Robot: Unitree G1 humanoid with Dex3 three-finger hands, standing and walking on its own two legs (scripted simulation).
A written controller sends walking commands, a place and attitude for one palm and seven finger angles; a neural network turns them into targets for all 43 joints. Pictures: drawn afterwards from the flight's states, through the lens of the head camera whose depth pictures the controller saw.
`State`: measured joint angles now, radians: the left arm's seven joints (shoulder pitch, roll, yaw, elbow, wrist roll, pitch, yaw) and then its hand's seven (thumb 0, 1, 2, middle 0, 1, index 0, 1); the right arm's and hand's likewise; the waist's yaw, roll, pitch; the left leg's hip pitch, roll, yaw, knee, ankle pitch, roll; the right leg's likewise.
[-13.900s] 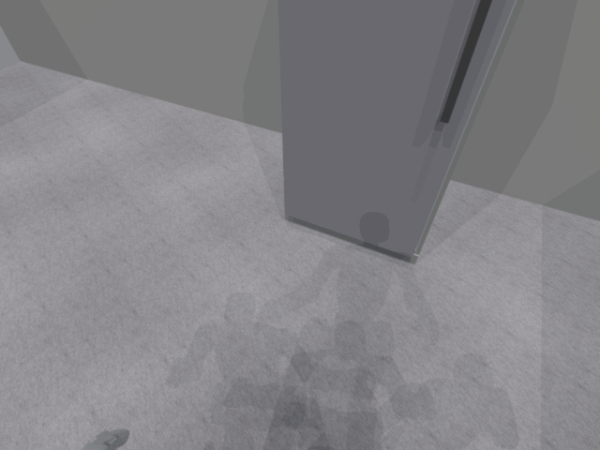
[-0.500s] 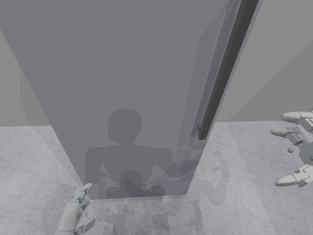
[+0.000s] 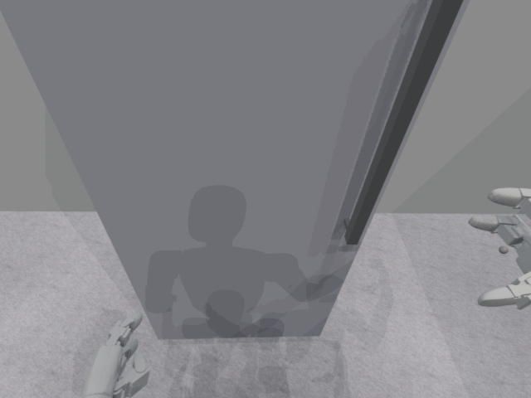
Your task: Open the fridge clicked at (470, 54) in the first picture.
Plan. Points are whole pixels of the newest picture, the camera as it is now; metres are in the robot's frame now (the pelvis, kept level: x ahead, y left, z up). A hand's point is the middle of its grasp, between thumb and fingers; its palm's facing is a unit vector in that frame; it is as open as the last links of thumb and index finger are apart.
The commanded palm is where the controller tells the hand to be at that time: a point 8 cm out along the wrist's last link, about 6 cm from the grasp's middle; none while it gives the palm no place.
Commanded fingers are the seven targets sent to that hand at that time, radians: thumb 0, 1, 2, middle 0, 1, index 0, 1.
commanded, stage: raise the hand to about handle height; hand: right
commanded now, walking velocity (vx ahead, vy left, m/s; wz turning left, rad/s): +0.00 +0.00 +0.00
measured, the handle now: (383, 143) +0.46 -0.16 +0.19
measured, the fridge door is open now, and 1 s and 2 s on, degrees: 0 0 0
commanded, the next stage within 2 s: move the hooked fingers beside the handle in 0.06 s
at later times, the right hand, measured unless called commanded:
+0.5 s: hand (474, 237) +0.30 -0.26 +0.15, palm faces +0.00 +1.00 -0.05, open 14.0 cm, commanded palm +0.27 -0.31 +0.16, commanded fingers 0.00 0.50 -0.30 0.30 1.20 0.30 1.20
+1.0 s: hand (461, 218) +0.34 -0.26 +0.15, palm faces +0.02 +1.00 -0.04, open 14.0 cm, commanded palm +0.31 -0.31 +0.15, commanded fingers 0.00 0.50 -0.30 0.30 1.20 0.30 1.20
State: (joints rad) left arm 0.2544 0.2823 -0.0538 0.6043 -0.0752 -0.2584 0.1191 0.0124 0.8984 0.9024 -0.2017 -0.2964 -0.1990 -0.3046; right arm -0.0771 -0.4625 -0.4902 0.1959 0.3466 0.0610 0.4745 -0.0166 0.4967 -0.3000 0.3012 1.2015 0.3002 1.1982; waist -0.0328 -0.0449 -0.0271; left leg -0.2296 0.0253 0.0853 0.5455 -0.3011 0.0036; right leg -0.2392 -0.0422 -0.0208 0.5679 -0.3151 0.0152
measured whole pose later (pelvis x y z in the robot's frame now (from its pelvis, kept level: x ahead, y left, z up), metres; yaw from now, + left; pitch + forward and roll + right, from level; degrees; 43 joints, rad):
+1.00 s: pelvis +0.00 +0.00 +0.00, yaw +0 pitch +1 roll +0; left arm 0.27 0.28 -0.05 0.62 -0.07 -0.20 0.13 0.01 0.90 0.90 -0.20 -0.30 -0.20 -0.30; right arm -0.29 -0.46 -0.42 0.42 0.29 0.03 0.43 -0.02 0.50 -0.30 0.30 1.20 0.30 1.20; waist 0.01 -0.04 -0.03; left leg -0.27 0.03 0.08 0.55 -0.29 0.00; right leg -0.27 -0.04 -0.03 0.56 -0.31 0.01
